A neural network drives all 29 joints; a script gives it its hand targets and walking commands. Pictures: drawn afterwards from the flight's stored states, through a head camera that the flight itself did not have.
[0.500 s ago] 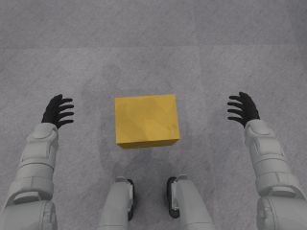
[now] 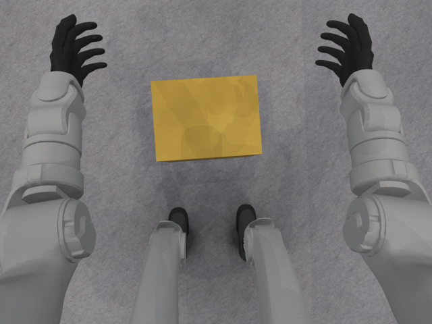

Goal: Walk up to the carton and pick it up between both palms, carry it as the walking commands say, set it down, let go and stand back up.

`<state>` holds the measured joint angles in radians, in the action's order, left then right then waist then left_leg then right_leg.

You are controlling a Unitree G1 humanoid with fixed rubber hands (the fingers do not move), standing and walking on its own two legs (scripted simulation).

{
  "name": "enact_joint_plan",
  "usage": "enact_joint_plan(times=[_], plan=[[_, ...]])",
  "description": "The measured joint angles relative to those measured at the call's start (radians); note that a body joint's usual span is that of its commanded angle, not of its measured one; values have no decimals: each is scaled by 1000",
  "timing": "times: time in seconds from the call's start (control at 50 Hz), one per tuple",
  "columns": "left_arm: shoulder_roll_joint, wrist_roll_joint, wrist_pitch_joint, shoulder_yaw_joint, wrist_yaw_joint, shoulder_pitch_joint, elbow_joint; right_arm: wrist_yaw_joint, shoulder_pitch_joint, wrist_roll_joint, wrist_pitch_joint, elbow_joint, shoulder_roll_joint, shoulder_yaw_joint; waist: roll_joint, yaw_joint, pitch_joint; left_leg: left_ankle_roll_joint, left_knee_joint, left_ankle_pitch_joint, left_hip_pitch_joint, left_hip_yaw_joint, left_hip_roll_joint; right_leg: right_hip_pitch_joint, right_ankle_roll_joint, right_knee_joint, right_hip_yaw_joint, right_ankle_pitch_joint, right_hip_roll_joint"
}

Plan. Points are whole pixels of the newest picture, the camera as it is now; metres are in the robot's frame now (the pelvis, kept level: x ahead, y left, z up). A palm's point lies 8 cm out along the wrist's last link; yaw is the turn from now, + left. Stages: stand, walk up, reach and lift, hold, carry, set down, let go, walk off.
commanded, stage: reach and lift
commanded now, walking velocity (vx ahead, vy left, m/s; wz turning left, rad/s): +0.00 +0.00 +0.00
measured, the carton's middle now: (206, 125) +0.49 +0.02 -0.52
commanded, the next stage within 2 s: none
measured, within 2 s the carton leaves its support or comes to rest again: neither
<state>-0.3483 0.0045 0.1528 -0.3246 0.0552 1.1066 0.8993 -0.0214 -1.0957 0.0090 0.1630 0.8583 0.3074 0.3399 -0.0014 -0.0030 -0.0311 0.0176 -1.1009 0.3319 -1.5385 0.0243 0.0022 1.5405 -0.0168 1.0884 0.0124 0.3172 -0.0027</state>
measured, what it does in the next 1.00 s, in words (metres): lowers itself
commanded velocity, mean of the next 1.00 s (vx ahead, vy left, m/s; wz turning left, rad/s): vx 0.00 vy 0.00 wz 0.00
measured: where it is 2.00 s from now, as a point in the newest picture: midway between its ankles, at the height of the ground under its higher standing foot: (213, 244)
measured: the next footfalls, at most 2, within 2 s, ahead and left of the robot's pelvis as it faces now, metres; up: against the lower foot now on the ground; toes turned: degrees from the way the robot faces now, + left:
none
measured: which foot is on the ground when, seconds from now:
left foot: down 0.00-1.00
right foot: down 0.00-1.00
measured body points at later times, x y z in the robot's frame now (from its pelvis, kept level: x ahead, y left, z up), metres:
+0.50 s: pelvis -0.02 +0.00 -0.11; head +0.31 +0.00 +0.20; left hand +0.52 +0.23 -0.22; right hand +0.52 -0.22 -0.23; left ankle +0.06 +0.13 -0.62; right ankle +0.07 -0.13 -0.62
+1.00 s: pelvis -0.04 +0.00 -0.23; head +0.32 +0.00 +0.05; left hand +0.52 +0.22 -0.37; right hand +0.52 -0.22 -0.37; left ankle +0.06 +0.13 -0.62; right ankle +0.07 -0.13 -0.62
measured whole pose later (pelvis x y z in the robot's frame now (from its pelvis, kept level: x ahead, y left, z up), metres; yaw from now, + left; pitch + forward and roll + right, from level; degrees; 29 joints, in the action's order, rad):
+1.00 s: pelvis -0.04 +0.00 -0.23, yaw +0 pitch +45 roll +0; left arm -0.42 0.13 0.13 -0.21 -0.03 1.33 1.02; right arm 0.06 -1.32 0.14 0.12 0.99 0.39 0.22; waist 0.00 -0.01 0.14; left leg 0.04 -1.99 0.56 -2.21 0.04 -0.03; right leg 2.22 -0.04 1.98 0.03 0.55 0.02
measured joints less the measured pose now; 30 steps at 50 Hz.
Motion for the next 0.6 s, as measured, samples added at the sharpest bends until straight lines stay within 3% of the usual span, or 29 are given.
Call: enact_joint_plan(times=[0.22, 0.4, 0.6], plan=[[23, -21, -17, -26, 12, -36, -23, -21, 45, -27, -26, -24, -15, 30, -1, -4, -61, -1, -44, 11, -110, -2, -11, 113, -7, 51, 15, 15, 0], [-6, -5, 5, -5, -4, 65, 32, -9, -53, -1, -8, 50, 21, 13, -2, -2, -55, 5, -295, 87, -307, 6, -17, 309, -9, 301, 15, 91, 6], [-42, 43, 27, 45, -42, 113, 8, 39, -116, 48, 19, 21, 40, -44, 1, -3, 12, 12, -555, 158, -486, 10, -22, 491, -11, 561, 19, 160, 17]])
